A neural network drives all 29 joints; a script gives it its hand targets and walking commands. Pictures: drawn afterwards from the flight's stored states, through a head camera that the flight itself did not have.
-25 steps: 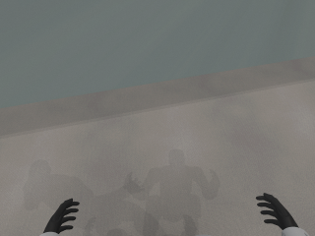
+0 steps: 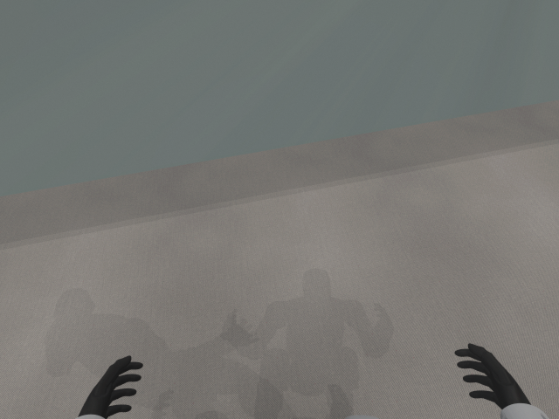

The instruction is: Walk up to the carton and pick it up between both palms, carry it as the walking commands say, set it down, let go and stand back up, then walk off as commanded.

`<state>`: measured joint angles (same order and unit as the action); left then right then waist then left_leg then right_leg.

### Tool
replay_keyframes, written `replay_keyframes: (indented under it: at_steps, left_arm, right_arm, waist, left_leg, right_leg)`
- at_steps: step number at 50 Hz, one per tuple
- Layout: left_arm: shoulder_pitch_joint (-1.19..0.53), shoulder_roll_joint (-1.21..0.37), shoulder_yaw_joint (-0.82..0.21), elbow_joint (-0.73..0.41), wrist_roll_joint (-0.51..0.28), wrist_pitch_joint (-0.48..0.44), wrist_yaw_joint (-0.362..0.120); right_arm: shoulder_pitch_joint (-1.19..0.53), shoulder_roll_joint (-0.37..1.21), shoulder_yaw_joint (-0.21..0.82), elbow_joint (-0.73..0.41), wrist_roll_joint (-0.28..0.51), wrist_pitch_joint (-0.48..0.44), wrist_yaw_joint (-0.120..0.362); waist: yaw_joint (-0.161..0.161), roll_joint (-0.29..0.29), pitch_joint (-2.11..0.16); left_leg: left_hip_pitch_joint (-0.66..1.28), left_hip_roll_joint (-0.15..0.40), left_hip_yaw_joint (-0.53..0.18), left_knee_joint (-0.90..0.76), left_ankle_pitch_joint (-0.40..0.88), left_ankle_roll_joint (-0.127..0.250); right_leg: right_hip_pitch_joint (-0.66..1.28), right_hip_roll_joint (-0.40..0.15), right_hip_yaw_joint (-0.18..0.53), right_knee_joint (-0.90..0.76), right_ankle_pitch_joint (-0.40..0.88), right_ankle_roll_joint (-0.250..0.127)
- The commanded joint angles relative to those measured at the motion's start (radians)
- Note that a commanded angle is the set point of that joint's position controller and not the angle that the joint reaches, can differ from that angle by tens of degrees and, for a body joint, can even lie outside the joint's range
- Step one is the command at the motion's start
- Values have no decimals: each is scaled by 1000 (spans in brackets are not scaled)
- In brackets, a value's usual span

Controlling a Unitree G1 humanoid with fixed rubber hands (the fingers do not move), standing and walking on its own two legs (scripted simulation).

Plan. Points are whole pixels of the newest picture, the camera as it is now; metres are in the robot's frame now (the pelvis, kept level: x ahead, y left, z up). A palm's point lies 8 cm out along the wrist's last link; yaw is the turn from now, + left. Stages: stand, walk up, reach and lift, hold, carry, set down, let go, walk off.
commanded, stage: walk up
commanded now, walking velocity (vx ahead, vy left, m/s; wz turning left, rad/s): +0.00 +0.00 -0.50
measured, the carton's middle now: out of the picture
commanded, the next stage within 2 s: none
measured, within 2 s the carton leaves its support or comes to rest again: neither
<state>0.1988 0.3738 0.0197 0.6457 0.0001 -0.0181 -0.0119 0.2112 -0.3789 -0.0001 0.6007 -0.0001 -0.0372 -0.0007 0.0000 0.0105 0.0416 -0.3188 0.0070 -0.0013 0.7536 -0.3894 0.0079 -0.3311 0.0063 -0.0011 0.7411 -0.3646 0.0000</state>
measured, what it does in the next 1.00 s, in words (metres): steps on the spot, turning right: right foot, then left foot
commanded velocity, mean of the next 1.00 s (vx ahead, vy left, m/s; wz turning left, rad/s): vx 0.00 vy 0.00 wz -0.50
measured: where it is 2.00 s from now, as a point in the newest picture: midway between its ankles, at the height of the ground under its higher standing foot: outside the picture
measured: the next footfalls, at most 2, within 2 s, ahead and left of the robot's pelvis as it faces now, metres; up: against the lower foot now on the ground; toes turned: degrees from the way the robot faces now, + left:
right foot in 0.54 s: +0.01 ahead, -0.11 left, +0.00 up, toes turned -11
left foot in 0.86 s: +0.05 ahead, +0.13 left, +0.00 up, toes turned -10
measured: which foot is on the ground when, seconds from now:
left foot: down 0.00-0.54, up 0.56-0.84, down 0.86-1.00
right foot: down 0.00-0.26, up 0.28-0.52, down 0.54-0.88, up 0.90-1.00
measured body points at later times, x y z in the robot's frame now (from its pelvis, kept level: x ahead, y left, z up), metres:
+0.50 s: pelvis -0.03 +0.01 +0.00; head +0.03 +0.00 +0.45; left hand +0.15 +0.26 -0.11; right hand +0.08 -0.27 -0.10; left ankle +0.00 +0.13 -0.71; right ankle -0.05 -0.11 -0.69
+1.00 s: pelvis -0.06 +0.06 +0.01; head +0.00 +0.06 +0.45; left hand +0.15 +0.27 -0.11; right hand +0.03 -0.24 -0.08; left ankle +0.01 +0.14 -0.71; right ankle -0.10 -0.08 -0.65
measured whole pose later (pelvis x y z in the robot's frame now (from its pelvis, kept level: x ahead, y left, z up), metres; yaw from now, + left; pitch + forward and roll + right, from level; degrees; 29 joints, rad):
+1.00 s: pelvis -0.06 +0.06 +0.01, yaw -19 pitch -3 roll -1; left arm 0.20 0.30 0.07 0.65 0.02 0.07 -0.01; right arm 0.10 -0.27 0.00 0.60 0.00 0.09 0.00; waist 0.00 -0.03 0.16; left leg -0.32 0.07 0.14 0.68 -0.32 0.02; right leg -0.48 0.02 0.07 1.09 -0.41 0.00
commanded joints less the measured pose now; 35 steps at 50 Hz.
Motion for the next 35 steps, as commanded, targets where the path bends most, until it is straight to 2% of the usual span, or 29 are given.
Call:
replay_keyframes:
  at_steps: [1, 2, 3, 4, 5, 6, 8, 9, 10, 11, 12, 13, 14, 15, 16, 18, 21, 22, 23, 24, 25, 26, 27, 28, 29, 30, 32, 34, 35]
  left_arm:
    - [52, 51, 51, -43, 12, 50, -32]
    - [65, 81, 60, -54, 15, 55, -32]
    - [89, 125, 65, -45, 15, 64, -15]
    - [53, 172, 79, -64, 22, 66, -20]
    - [80, 198, 79, -46, 26, 68, -17]
    - [106, 210, 80, -49, 34, 76, -13]
    - [52, 183, 81, -64, 22, 82, -10]
    - [-11, 184, 81, -66, 20, 84, -9]
    - [-31, 167, 75, -86, 22, 82, -6]
    - [-18, 138, 64, -84, 12, 77, -14]
    - [-10, 98, 50, -98, 21, 76, -11]
    - [12, 37, 54, -116, 26, 74, -8]
    - [19, 97, 79, -107, 19, 84, -2]
    - [57, 96, 83, -87, 21, 91, -7]
    - [59, 75, 84, -88, 23, 87, -14]
    - [53, 51, 73, -64, 19, 88, -25]
    - [48, 22, 53, -69, 15, 69, -29]
    - [22, -2, 44, -62, 3, 63, -29]
    - [66, -15, 40, -71, -3, 47, -25]
    - [102, -3, 56, -47, 6, 44, -17]
    - [144, 33, 68, -27, 23, 40, -17]
    - [172, 130, 95, -47, 32, 36, -16]
    - [178, 207, 113, -44, 38, 50, -10]
    - [198, 209, 105, -35, 25, 60, 5]
    - [148, 183, 98, -49, 29, 68, 6]
    - [70, 153, 92, -59, 22, 69, 8]
    - [103, 147, 97, -44, 16, 64, 17]
    - [137, 135, 95, -10, 24, 62, 21]
    - [135, 141, 97, -19, 18, 61, 26]
  right_arm:
    - [-64, -149, -86, -15, -26, 100, -20]
    - [-106, -129, -76, -31, -30, 111, -11]
    - [-118, -114, -73, -55, -32, 109, -6]
    - [-103, -91, -61, -74, -30, 113, 4]
    - [-149, -81, -58, -55, -22, 115, -4]
    - [-153, -57, -54, -57, -23, 120, -7]
    - [-112, -30, -62, -42, -5, 108, -6]
    - [-49, -38, -60, -20, -5, 97, -1]
    - [20, -31, -67, -6, -1, 91, -13]
    - [13, -48, -67, 16, -12, 98, -17]
    - [86, -120, -84, 25, -22, 101, -18]
    - [70, -232, -105, 26, -36, 101, -16]
    - [-37, -198, -96, 0, -40, 109, -3]
    - [-94, -124, -79, -31, -37, 112, -5]
    - [-99, -99, -83, -35, -36, 109, -13]
    - [-121, -74, -80, -48, -23, 99, -22]
    - [-73, -76, -95, -36, -28, 102, -21]
    - [-77, -80, -105, -21, -31, 104, -18]
    - [-41, -94, -111, -8, -30, 101, -14]
    - [-40, -82, -103, -3, -36, 101, -16]
    - [-21, -69, -90, 11, -40, 109, 0]
    - [-29, -15, -84, -29, -40, 106, -4]
    - [-144, -2, -73, -61, -37, 120, -10]
    - [-196, -30, -78, -80, -25, 128, -2]
    - [-228, -36, -82, -70, -30, 124, -4]
    - [-214, -47, -90, -71, -20, 120, 6]
    - [-204, -15, -81, -83, -12, 114, 14]
    - [-197, -2, -77, -82, -12, 109, 20]
    - [-189, -8, -86, -78, -5, 103, 15]
  waist:
    - [5, 134, 35]
    - [23, 69, 15]
    - [23, -33, -25]
    - [1, -241, -2]
    - [17, -302, 26]
    - [34, -282, 82]
    - [-5, -228, 68]
    - [-40, -284, 53]
    - [-66, -244, 47]
    - [-74, -133, 37]
    - [-104, -42, -17]
    - [-84, 361, -24]
    - [-26, 278, -48]
    - [8, 139, -9]
    - [8, 122, -7]
    - [11, 105, 1]
    - [-10, 185, -46]
    - [-26, 278, -110]
    - [-7, 204, -158]
    - [25, 190, -160]
    - [43, 152, -152]
    - [46, -119, -134]
    - [80, -311, -132]
    - [86, -261, -62]
    - [72, -171, 19]
    - [46, -214, 55]
    - [66, -288, -32]
    - [64, -304, -72]
    - [63, -265, -111]
  left_leg:
    - [91, 257, -74, -180, 342, 80]
    - [46, 203, -16, -139, 316, 24]
    - [21, 137, 14, -96, 165, -5]
    - [-16, 72, 43, -18, -38, -29]
    - [-64, -32, 73, 68, -156, -49]
    - [-122, -40, 54, 201, -245, -56]
    - [-58, -17, 16, 116, -209, -56]
    - [49, -26, 15, -13, -164, -52]
    - [179, -30, 25, -87, -34, -45]
    - [267, 7, 17, -202, 32, -43]
    - [410, 142, -148, -333, -65, 18]
    - [317, 471, -416, -496, -55, 128]
    - [137, 474, -314, -479, -21, 184]
    - [84, 437, -263, -449, 113, 158]
    - [132, 391, -193, -405, 289, 142]
    - [207, 367, -117, -378, 449, 143]
    - [379, 333, 7, -241, 803, 115]
    - [371, 346, 41, -205, 781, 103]
    - [325, 319, 41, -123, 760, 85]
    - [214, 290, 62, -87, 633, 74]
    - [130, 235, 117, 9, 419, 41]
    - [-146, 102, 167, 217, -29, -29]
    - [-275, 22, 86, 362, -278, -65]
    - [-273, 24, -13, 417, -270, -57]
    - [-251, 39, -45, 404, -234, -64]
    - [-228, 48, -21, 354, -162, -72]
    - [-219, 29, -6, 252, -179, -75]
    - [-176, 1, -19, 208, -208, -69]
    - [-126, -1, -28, 177, -215, -78]
  right_leg:
    - [-142, -38, 64, 5, 324, 11]
    - [-69, -64, 97, -99, 289, -20]
    - [-71, -114, 225, -182, 249, -40]
    - [-116, -176, 368, -282, 240, -85]
    - [-83, -239, 558, -378, 317, -136]
    - [-110, -315, 650, -449, 313, -190]
    - [-103, -270, 577, -408, 416, -161]
    - [-149, -221, 520, -395, 328, -115]
    - [-249, -186, 470, -389, 262, -77]
    - [-294, -138, 396, -338, 133, -48]
    - [-425, -33, 295, -177, 14, 16]
    - [-482, 90, 26, 232, -272, 74]
    - [-326, -3, 24, 411, -244, 70]
    - [-279, -11, 33, 468, -210, 74]
    - [-293, -1, 2, 502, -190, 72]
    - [-344, -29, -2, 470, -152, 85]
    - [-311, -43, -50, 195, -171, 87]
    - [-226, -55, -60, 80, -150, 69]
    - [-97, -50, -42, -95, -50, 49]
    - [33, -17, -75, -166, 28, 39]
    - [137, -24, -8, -247, 139, 13]
    - [218, -252, 398, -308, 406, -99]
    - [187, -397, 652, -397, 434, -194]
    - [98, -384, 661, -415, 372, -221]
    - [6, -327, 623, -423, 184, -197]
    - [-3, -255, 558, -401, 252, -160]
    - [111, -218, 528, -339, 535, -167]
    - [165, -219, 570, -335, 663, -176]
    - [138, -216, 582, -321, 723, -191]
